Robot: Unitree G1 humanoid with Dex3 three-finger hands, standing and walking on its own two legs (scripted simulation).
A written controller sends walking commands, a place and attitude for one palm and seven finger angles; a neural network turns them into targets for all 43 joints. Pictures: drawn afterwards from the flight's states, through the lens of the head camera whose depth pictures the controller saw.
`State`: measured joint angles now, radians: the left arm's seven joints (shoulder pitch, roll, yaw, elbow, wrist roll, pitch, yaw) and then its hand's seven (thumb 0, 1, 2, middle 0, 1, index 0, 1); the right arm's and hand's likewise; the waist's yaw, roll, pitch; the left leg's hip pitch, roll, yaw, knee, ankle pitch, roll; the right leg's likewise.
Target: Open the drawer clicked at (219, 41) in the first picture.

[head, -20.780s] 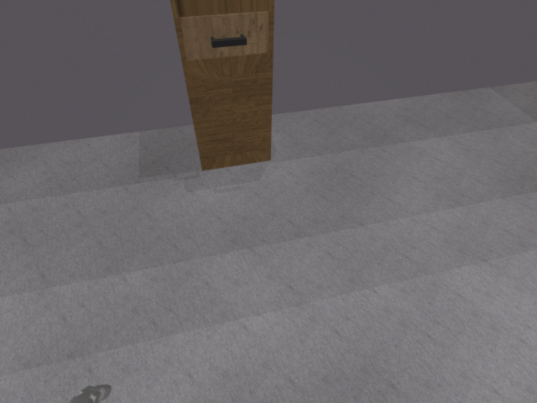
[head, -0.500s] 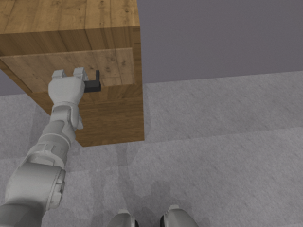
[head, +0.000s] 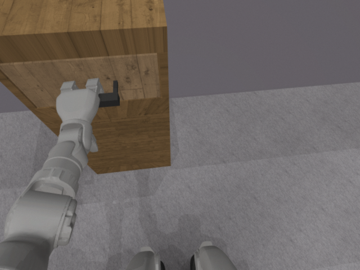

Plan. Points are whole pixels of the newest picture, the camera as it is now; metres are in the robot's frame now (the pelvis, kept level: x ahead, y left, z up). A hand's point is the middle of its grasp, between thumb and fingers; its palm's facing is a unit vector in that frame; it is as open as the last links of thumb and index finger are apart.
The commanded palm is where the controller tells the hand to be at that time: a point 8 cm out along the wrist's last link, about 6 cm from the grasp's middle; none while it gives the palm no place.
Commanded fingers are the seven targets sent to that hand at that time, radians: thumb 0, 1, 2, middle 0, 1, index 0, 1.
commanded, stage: close the thumb around the handle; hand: left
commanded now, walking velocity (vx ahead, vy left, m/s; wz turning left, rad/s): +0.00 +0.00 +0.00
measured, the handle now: (90, 94) +0.54 +0.19 +0.00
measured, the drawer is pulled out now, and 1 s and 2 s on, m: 0.00 0.00 0.07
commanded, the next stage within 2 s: pull the drawer open in 0.78 s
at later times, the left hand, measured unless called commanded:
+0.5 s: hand (87, 117) +0.48 +0.20 -0.02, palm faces -0.05 -0.04 -1.00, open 9.0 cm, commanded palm +0.46 +0.19 +0.04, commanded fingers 0.00 0.73 0.83 -0.39 -1.33 -0.39 -1.33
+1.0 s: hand (86, 117) +0.48 +0.20 -0.02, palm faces -0.06 -0.03 -1.00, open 5.8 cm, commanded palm +0.46 +0.19 +0.04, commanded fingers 0.00 0.90 0.90 -0.40 -1.35 -0.40 -1.35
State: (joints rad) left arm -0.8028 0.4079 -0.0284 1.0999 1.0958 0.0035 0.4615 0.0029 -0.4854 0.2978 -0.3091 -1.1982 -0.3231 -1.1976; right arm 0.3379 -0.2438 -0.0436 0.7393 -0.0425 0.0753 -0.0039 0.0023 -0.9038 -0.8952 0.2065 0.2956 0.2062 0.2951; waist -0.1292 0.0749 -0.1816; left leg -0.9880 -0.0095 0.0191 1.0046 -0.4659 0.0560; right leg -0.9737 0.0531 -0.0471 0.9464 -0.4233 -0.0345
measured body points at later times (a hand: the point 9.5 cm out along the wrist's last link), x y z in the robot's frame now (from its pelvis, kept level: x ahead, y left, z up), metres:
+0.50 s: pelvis +0.00 +0.00 +0.00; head +0.12 +0.00 +0.44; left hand +0.48 +0.20 +0.04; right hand +0.01 -0.26 -0.13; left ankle -0.01 +0.08 -0.67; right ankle +0.00 -0.10 -0.67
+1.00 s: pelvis +0.00 +0.00 +0.00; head +0.12 +0.00 +0.43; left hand +0.48 +0.20 +0.04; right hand +0.01 -0.26 -0.13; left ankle -0.01 +0.08 -0.67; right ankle +0.00 -0.10 -0.67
